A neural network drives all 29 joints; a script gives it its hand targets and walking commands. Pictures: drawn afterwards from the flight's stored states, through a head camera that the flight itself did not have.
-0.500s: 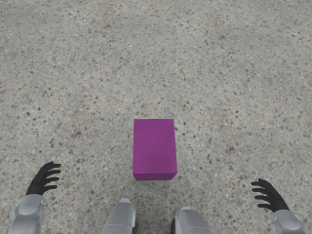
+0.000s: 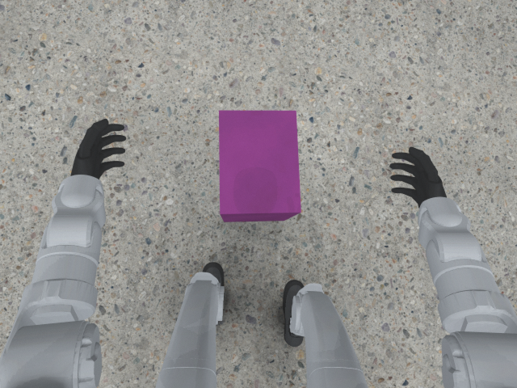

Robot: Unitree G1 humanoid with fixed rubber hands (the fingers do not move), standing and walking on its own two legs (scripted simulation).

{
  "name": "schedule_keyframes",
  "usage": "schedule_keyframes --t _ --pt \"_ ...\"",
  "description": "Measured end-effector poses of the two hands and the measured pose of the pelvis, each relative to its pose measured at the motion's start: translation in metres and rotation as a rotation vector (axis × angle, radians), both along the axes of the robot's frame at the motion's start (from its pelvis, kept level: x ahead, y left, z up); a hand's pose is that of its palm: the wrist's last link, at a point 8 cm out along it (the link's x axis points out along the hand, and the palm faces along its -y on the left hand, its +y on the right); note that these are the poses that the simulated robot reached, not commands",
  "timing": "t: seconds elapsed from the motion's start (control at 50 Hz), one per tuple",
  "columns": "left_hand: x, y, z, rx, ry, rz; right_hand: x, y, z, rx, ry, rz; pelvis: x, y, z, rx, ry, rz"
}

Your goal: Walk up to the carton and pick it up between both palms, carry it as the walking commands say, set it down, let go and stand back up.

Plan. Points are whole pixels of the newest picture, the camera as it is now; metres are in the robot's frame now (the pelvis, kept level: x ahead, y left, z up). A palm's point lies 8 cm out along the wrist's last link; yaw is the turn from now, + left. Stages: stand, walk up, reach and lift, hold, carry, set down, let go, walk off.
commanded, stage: reach and lift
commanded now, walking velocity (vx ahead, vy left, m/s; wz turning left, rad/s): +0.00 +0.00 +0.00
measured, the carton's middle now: (255, 172) +0.52 +0.00 -0.55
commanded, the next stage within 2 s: none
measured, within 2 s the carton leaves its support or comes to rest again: neither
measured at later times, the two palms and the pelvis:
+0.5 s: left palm (137, 105) +0.52 +0.22 -0.13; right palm (387, 125) +0.52 -0.21 -0.14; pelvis +0.01 -0.01 -0.02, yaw -1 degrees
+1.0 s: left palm (160, 132) +0.52 +0.21 -0.25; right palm (350, 147) +0.51 -0.19 -0.26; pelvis -0.02 -0.01 -0.12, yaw -3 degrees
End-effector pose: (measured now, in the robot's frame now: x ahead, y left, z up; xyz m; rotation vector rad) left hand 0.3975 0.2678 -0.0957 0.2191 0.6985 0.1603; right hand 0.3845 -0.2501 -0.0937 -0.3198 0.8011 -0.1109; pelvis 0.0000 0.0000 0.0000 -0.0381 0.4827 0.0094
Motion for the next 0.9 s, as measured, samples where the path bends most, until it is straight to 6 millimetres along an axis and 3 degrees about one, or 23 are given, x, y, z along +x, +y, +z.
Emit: schedule_keyframes --t 0.2,0.46,0.56,0.72,0.9 --pt "0.05 -0.022 -0.019 -0.046 -0.054 0.025 0.057 0.019 -0.023 0.088 -0.048 -0.007 -0.006 -0.003 -0.013 0.002 0.104 -0.007" --pt "0.119 -0.046 -0.032 -0.112 -0.132 0.056 0.127 0.039 -0.039 0.187 -0.137 -0.011 0.004 -0.012 -0.021 0.006 0.225 -0.024" --pt "0.13 -0.048 -0.041 -0.138 -0.14 0.053 0.136 0.047 -0.049 0.223 -0.154 -0.013 0.007 -0.013 -0.023 0.007 0.26 -0.027" --pt "0.122 -0.041 -0.071 -0.156 -0.115 0.076 0.13 0.052 -0.082 0.255 -0.129 -0.038 0.006 -0.012 -0.032 0.008 0.31 -0.035" --pt "0.118 -0.05 -0.123 -0.167 -0.12 0.06 0.125 0.056 -0.133 0.252 -0.137 -0.056 -0.012 -0.009 -0.079 0.007 0.341 -0.047"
